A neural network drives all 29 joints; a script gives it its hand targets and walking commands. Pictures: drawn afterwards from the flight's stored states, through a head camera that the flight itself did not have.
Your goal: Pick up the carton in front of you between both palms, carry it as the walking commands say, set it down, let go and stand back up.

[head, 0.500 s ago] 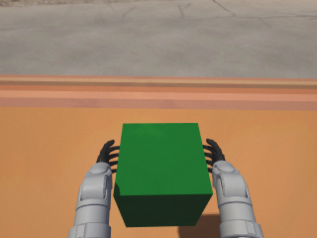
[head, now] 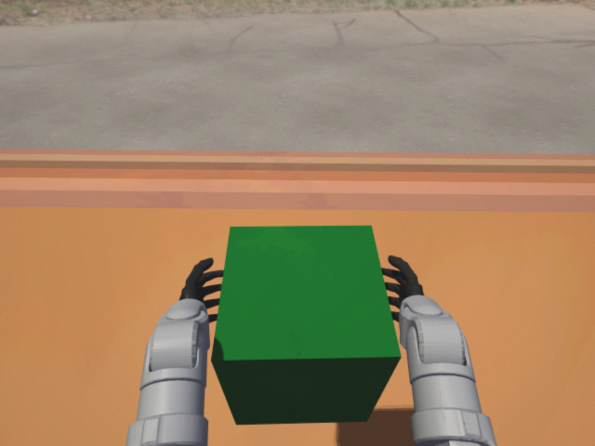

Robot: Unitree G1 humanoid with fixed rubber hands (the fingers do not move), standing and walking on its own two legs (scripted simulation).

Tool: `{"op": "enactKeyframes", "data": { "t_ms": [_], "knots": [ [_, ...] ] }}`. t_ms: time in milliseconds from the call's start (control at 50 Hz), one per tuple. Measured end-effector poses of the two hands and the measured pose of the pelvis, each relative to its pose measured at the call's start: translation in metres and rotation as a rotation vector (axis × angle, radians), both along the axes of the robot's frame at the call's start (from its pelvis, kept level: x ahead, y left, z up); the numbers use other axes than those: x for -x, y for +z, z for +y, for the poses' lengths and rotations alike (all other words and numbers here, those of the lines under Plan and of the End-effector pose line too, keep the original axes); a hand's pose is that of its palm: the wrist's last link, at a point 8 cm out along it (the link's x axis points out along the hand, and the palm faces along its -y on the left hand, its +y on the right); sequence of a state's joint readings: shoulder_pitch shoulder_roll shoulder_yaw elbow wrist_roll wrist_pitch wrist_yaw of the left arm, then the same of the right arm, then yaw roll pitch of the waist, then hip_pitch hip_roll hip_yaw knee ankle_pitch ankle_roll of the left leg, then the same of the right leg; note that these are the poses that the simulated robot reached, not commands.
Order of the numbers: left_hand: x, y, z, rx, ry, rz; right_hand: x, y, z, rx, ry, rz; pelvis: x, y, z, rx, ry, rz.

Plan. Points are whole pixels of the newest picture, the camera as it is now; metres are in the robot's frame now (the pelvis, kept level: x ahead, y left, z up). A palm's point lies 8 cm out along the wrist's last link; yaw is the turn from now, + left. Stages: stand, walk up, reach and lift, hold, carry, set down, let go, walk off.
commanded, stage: hold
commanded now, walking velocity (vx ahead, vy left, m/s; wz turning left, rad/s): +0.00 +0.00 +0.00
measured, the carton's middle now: (301, 328) +0.30 +0.00 -0.03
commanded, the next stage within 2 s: carry in 1.08 s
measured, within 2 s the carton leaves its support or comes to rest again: neither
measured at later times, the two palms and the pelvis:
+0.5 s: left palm (193, 306) +0.29 +0.15 +0.05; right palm (409, 302) +0.29 -0.15 +0.05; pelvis +0.01 +0.00 +0.00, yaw +0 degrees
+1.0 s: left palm (193, 308) +0.29 +0.15 +0.05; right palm (409, 305) +0.29 -0.15 +0.05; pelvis +0.01 +0.00 +0.00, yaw +0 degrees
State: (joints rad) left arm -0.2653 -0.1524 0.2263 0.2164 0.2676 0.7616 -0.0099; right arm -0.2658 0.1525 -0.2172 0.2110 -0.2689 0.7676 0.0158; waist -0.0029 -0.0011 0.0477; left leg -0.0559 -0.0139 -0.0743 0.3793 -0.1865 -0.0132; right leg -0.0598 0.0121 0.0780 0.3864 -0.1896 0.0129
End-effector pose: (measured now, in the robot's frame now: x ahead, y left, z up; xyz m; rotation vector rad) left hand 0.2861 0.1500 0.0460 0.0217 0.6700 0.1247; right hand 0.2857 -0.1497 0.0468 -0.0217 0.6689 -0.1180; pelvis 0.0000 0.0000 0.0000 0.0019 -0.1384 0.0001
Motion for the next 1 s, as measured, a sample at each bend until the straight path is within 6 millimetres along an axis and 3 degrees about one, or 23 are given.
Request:
{"op": "enactKeyframes", "data": {
  "t_ms": [620, 1000],
  "knots": [
    [-0.006, 0.001, 0.000, -0.015, -0.010, 0.001, -0.006, 0.000, 0.000, 0.014, 0.011, 0.001, -0.011, 0.002, 0.000, 0.000, 0.001, 0.010],
    [-0.003, 0.000, 0.000, -0.011, -0.007, 0.000, -0.003, 0.000, 0.000, 0.010, 0.008, 0.000, -0.007, 0.001, 0.000, 0.000, 0.000, 0.009]
  ]
}}
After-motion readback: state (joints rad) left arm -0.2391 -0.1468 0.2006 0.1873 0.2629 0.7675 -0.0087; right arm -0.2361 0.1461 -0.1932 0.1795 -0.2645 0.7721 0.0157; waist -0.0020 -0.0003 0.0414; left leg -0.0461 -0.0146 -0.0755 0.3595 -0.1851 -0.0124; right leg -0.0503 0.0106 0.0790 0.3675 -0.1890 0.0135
